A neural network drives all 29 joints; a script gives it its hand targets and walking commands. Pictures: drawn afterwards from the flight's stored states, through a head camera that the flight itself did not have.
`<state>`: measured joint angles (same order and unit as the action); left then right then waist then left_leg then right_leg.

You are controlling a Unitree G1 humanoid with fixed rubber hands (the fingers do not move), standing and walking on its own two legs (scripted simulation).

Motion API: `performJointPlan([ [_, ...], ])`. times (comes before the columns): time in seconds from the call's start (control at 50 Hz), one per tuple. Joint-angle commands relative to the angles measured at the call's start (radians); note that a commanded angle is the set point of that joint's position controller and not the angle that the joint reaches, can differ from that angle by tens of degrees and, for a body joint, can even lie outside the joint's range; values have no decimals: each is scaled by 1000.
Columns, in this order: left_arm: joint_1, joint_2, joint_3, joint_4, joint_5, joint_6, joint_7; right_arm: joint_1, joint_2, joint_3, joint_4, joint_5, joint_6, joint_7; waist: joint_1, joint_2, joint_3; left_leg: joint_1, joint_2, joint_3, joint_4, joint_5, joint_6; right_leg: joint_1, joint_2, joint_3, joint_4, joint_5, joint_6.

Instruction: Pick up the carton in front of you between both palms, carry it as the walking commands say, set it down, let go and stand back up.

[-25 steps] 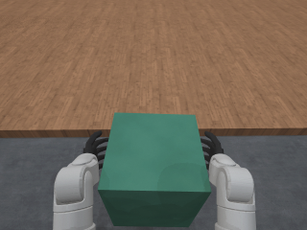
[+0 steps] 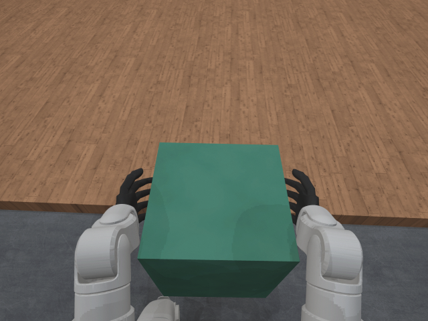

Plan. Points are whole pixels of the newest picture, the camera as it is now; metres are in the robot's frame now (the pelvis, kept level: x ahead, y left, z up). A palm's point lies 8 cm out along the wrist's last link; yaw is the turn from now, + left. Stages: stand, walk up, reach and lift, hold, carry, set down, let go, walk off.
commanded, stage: carry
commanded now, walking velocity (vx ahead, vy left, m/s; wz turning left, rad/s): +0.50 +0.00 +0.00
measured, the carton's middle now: (216, 226) +0.28 +0.01 +0.01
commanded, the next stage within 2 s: none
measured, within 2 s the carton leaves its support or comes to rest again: neither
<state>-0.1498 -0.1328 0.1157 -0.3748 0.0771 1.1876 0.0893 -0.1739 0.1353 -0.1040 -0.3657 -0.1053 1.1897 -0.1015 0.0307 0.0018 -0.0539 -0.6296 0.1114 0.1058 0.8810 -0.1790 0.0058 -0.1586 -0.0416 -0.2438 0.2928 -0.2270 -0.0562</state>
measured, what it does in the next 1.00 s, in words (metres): walks ahead: left foot, then right foot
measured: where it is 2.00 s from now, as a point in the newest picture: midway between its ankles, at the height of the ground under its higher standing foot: (208, 134)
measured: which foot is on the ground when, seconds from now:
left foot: up 0.00-0.18, down 0.20-0.66, up 0.68-1.00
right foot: down 0.00-0.22, up 0.24-0.62, down 0.64-1.00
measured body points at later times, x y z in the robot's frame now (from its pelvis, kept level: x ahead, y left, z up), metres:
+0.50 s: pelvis +0.32 +0.04 -0.01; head +0.38 +0.05 +0.44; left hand +0.71 +0.16 +0.13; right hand +0.69 -0.14 +0.14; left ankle +0.29 +0.10 -0.75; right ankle +0.39 -0.11 -0.68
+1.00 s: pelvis +0.66 +0.01 -0.01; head +0.75 -0.01 +0.43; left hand +1.05 +0.17 +0.13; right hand +1.07 -0.14 +0.12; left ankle +0.79 +0.11 -0.59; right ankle +0.54 -0.07 -0.75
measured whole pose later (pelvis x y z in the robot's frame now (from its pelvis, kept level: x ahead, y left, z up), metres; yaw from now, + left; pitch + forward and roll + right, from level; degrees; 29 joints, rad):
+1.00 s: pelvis +0.66 +0.01 -0.01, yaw -2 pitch +6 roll +2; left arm -0.77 -0.06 0.30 -0.17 0.03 1.29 0.15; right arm -0.82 0.05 -0.30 -0.15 -0.09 1.32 -0.14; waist 0.09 0.01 0.11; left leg -1.05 0.06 0.10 1.42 -0.47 0.12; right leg -0.11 -0.02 -0.11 0.39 -0.38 -0.04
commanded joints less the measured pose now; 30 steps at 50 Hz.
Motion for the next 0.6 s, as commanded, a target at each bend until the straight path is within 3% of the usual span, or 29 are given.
performJointPlan([
  [0.0, -499, -863, -741, -105, -410, 1, -269, -446, 879, 729, -79, 361, -7, 228, -9, -131, -233, -63, -19, 51, -167, 73, -1, 290, -210, 153, -84, 341, -70],
  [0.1, -624, -730, -706, -134, -398, 45, -238, -617, 745, 712, -142, 409, 49, 222, 0, -159, -160, 64, -54, 95, -334, 156, 47, 265, -198, 91, -35, 408, -57],
  [0.14, -693, -664, -687, -107, -392, 71, -221, -678, 683, 682, -107, 416, 78, 218, -26, -148, -201, 239, -97, 133, -370, 120, 65, 230, -179, 40, 122, 536, -36],
  [0.16, -736, -640, -679, -89, -392, 87, -213, -696, 657, 660, -68, 419, 91, 216, -49, -100, -257, 418, -148, 178, -401, 62, 65, 167, -131, -10, 292, 548, -12],
  [0.18, -783, -613, -665, -65, -393, 102, -205, -728, 636, 638, -34, 425, 104, 216, -73, -20, -334, 640, -59, 63, -392, -26, 64, 13, -106, 3, 492, 337, 11],
  [0.2, -836, -618, -661, -55, -406, 120, -195, -771, 596, 614, 9, 419, 112, 216, -84, 232, -429, 858, 238, -449, -501, -242, 197, -284, 4, 43, 815, 64, 55],
  [0.22, -898, -630, -648, -37, -419, 136, -190, -792, 618, 609, 32, 443, 121, 214, -107, 329, -410, 897, 294, -683, -634, -175, 265, -486, 89, 141, 985, -277, 46],
  [0.24, -960, -666, -640, -3, -423, 140, -185, -862, 628, 600, 21, 467, 130, 214, -93, 259, -389, 887, 284, -577, -595, -71, 254, -555, 20, 226, 1091, -264, 10],
  [0.28, -1017, -726, -618, 36, -436, 143, -181, -974, 715, 609, 22, 504, 136, 219, -90, 64, -382, 780, 234, -389, -537, 167, 196, -556, -46, 260, 1037, -151, -14],
  [0.32, -1105, -771, -610, 59, -436, 136, -174, -1101, 778, 615, 20, 537, 133, 225, -68, 74, -403, 710, 198, -265, -549, 186, 164, -499, -57, 244, 941, -87, -8],
  [0.36, -1172, -791, -601, 88, -432, 131, -163, -1180, 797, 604, 44, 556, 133, 227, -61, 98, -409, 698, 180, -206, -559, 200, 172, -507, -46, 218, 873, -73, 3],
  [0.44, -1267, -790, -569, 173, -417, 135, -145, -1261, 786, 556, 147, 545, 142, 222, -77, 114, -383, 764, 154, -135, -547, 297, 200, -595, -38, 170, 673, -7, 17],
  [0.5, -1333, -793, -544, 259, -420, 137, -146, -1316, 783, 517, 249, 524, 143, 218, -88, 124, -359, 779, 111, -72, -508, 396, 184, -567, -6, 125, 503, 71, 14],
  [0.52, -1354, -797, -533, 284, -424, 138, -148, -1335, 787, 504, 279, 518, 142, 217, -89, 151, -367, 772, 108, -44, -480, 417, 184, -526, 8, 104, 485, 80, 6],
  [0.56, -1403, -810, -510, 324, -432, 139, -153, -1374, 801, 480, 327, 509, 142, 214, -83, 152, -347, 760, 94, -16, -437, 468, 163, -461, 30, 90, 377, 129, -10],
  [0.58, -1420, -818, -494, 347, -436, 142, -157, -1395, 810, 468, 350, 505, 142, 211, -66, 153, -358, 762, 96, -3, -375, 564, 152, -396, 49, 74, 339, 146, -26],
])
